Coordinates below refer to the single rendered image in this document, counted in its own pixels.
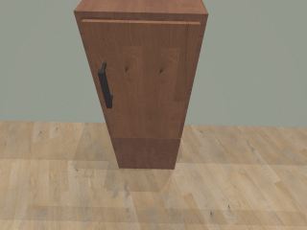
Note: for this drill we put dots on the cupboard door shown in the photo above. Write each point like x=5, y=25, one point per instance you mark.
x=148, y=69

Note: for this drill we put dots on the handle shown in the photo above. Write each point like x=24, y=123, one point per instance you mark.
x=104, y=85

